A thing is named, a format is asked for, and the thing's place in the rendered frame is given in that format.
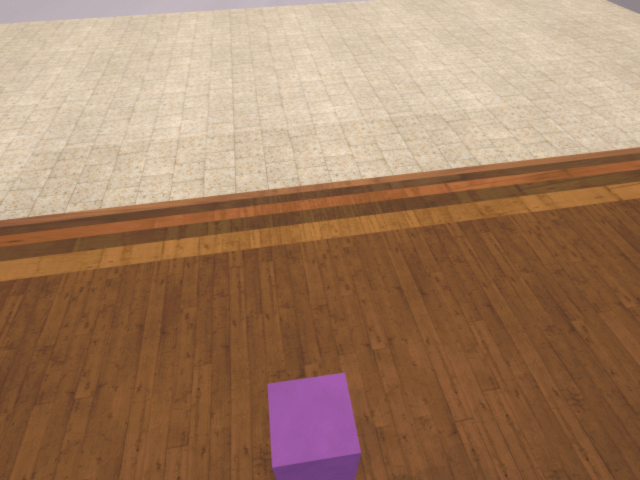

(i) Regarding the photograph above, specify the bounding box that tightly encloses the carton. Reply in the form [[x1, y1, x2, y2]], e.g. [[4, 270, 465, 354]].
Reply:
[[267, 373, 361, 480]]

